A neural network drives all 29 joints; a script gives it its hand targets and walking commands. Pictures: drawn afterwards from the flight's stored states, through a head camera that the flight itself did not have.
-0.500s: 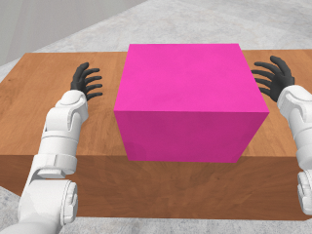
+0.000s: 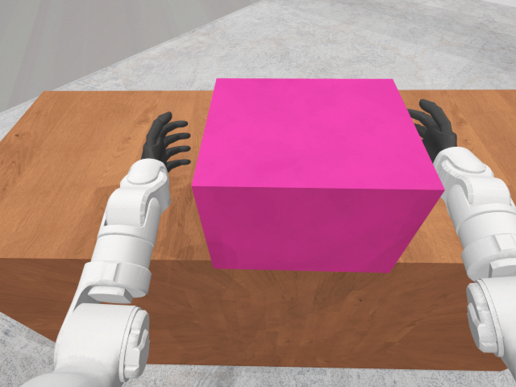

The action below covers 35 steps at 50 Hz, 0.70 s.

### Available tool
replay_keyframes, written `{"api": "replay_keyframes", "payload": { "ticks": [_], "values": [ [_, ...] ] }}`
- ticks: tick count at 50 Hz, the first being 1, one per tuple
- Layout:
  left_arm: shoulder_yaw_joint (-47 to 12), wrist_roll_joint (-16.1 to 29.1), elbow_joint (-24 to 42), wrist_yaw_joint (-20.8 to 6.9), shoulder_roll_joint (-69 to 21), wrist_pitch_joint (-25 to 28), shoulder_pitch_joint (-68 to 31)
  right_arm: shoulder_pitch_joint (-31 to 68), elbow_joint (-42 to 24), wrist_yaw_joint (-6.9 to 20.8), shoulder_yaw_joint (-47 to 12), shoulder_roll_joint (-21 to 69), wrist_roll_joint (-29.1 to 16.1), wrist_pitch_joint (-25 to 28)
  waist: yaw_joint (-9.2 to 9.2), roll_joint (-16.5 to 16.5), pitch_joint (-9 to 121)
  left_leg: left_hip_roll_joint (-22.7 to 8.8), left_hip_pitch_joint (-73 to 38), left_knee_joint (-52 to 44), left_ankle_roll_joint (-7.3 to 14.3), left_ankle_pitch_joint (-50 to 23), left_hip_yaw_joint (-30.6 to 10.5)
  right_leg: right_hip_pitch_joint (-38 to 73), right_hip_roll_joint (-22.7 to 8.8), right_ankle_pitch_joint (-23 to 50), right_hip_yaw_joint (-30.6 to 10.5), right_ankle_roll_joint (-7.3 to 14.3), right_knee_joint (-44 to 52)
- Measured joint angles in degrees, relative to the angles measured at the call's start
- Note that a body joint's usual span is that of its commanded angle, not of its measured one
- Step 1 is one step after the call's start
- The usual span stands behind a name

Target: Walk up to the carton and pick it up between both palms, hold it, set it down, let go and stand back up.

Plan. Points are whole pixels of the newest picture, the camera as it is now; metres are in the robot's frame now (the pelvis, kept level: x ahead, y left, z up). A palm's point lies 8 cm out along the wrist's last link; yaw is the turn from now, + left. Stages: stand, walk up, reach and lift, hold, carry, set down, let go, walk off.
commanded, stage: reach and lift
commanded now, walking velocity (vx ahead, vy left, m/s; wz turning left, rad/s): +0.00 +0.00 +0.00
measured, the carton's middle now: (302, 174) +0.43 -0.03 +0.10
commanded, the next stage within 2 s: none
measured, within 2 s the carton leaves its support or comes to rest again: leaves its support in 1.64 s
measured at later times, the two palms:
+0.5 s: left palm (173, 162) +0.42 +0.17 +0.14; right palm (434, 152) +0.43 -0.22 +0.16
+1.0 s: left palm (176, 168) +0.41 +0.16 +0.13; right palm (428, 151) +0.44 -0.22 +0.15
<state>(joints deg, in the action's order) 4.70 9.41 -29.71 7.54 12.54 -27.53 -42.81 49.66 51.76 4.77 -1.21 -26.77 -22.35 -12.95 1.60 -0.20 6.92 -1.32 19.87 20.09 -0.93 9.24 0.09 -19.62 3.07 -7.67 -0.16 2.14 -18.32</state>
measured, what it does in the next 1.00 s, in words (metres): stands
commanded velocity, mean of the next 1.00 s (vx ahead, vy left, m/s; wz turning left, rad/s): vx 0.00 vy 0.00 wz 0.00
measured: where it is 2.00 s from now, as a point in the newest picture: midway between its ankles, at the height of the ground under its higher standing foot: outside the picture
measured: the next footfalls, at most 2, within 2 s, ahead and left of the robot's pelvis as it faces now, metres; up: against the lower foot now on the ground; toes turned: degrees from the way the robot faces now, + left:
none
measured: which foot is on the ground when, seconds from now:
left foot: down 0.00-1.00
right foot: down 0.00-1.00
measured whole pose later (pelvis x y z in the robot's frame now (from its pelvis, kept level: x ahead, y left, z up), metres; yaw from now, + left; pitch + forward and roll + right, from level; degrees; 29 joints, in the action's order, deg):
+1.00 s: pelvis +0.00 -0.01 +0.00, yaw -2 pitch +9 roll +0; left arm 6.3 7.5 -40.5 9.7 8.2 -17.6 -45.2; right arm 53.5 57.7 -2.7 -4.8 -22.5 -23.1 -9.5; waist 2.8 -0.5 7.4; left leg -2.2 19.7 19.8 -1.7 9.0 0.6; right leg -20.3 4.2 -7.0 -1.3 2.9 -18.5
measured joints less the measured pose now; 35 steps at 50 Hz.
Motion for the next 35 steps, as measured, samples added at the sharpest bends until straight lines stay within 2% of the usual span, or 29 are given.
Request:
{"api": "replay_keyframes", "payload": {
  "ticks": [10,35],
  "values": [
    [1.7,-3.6,-3.0,1.6,-3.9,1.5,-1.3,1.9,3.3,-2.3,-0.7,1.8,0.9,1.6,0.86,-0.4,-0.6,-0.2,-1.7,-0.8,0.0,-0.2,1.4,0.6,0.3,0.2,-1.5,0.0,-0.2],
    [2.3,-3.0,-11.0,2.7,-4.3,8.7,-3.9,4.0,6.0,-5.9,-2.7,4.0,-0.8,3.1,1.39,-0.3,-0.1,-0.9,-0.9,-0.7,-0.6,-0.3,1.6,-0.3,1.1,0.7,-2.0,0.6,-0.2]
  ]
}}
